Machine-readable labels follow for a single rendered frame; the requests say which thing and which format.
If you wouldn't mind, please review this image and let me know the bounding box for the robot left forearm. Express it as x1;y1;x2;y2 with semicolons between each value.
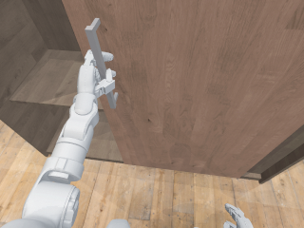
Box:
22;92;100;218

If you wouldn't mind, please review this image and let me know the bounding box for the left robot thigh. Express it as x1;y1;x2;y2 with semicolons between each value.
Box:
106;218;130;228

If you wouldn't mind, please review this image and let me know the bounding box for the right robot hand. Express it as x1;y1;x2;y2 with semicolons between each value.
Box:
223;203;254;228

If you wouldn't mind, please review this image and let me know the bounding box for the robot left upper arm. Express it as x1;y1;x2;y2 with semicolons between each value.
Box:
0;180;81;228

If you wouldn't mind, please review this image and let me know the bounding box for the handle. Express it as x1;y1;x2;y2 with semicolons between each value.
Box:
85;18;119;109

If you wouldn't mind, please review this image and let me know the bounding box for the wardrobe door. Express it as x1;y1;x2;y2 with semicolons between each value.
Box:
247;124;304;174
62;0;304;179

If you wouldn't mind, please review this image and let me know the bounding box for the left robot hand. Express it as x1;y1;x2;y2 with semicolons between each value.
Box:
77;49;116;98

